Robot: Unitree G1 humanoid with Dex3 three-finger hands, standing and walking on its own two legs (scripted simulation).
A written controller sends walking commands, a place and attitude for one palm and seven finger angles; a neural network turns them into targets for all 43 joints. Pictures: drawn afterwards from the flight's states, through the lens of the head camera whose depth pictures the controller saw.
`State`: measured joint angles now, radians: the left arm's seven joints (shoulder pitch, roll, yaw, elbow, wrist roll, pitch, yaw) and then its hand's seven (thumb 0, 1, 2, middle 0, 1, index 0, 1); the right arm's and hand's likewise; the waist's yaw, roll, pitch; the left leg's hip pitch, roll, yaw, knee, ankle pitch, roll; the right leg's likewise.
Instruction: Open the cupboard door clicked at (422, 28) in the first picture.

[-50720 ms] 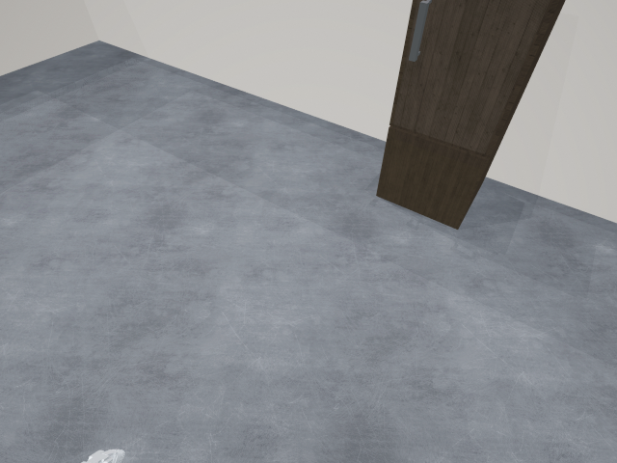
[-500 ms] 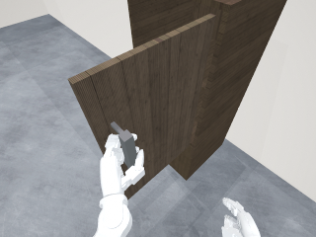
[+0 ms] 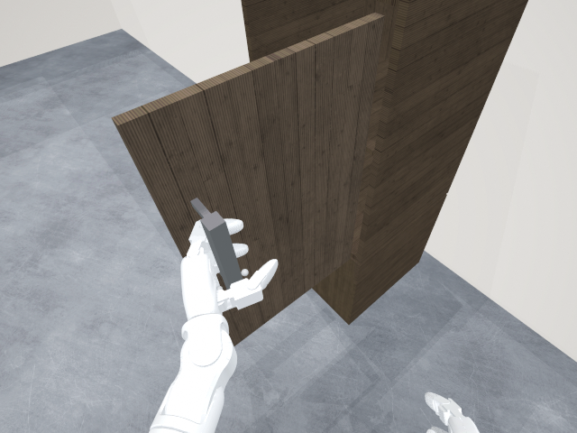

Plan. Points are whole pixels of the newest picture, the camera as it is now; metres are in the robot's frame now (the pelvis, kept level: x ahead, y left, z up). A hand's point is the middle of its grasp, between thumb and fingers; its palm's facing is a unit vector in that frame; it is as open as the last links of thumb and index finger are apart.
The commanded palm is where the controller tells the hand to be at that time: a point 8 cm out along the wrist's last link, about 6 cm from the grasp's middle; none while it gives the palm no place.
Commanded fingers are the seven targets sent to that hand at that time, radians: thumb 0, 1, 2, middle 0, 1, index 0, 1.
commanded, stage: open thumb and fingers to let go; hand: left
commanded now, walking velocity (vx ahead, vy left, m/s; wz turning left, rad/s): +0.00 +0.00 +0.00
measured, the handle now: (219, 251) +0.35 +0.12 +0.07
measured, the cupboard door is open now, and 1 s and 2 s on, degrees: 89 90 90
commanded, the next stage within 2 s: slide the hand sideways off the handle in 0.46 s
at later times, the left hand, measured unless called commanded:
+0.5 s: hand (243, 275) +0.31 +0.08 +0.07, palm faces +0.21 -0.98 +0.00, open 14.8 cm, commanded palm +0.28 +0.13 +0.07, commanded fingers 0.00 -0.50 0.30 -0.15 -0.30 -0.15 -0.30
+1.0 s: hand (229, 303) +0.27 +0.09 +0.07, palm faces -0.22 -0.98 -0.01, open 16.3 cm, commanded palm +0.25 +0.16 +0.07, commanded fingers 0.00 -0.50 0.30 -0.15 -0.30 -0.15 -0.30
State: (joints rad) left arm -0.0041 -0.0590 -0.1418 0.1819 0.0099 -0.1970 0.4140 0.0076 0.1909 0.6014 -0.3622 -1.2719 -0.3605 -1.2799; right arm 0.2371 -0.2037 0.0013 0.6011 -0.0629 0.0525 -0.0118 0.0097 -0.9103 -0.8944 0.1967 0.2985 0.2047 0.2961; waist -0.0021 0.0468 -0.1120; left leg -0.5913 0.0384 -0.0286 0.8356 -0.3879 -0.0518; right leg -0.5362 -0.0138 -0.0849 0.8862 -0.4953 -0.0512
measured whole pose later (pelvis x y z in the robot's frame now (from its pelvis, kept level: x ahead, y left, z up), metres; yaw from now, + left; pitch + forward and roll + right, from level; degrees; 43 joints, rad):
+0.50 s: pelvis -0.02 +0.02 +0.00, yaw -1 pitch +8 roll +1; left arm -0.12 -0.07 -0.16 0.34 0.02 -0.29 0.44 -0.01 -0.50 0.30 -0.37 -0.68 -0.33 -0.70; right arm 0.19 -0.19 0.00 0.62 -0.06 0.01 0.00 0.01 -0.91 -0.89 0.20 0.30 0.20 0.30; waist 0.00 0.04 -0.10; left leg -0.62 0.03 -0.01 0.85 -0.37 -0.03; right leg -0.56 -0.02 -0.06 0.89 -0.46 -0.03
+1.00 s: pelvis -0.02 +0.05 +0.00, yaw -2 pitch +7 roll +0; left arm 0.02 0.07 -0.17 0.15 -0.07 -0.26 -0.02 -0.01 -0.50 0.30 -0.15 -0.31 -0.16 -0.32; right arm 0.26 -0.21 0.02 0.52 0.00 -0.03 0.01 0.01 -0.91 -0.89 0.20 0.30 0.20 0.30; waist -0.01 0.03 -0.08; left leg -0.61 0.02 0.03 0.87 -0.39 0.00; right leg -0.55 -0.04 -0.03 0.89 -0.46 0.01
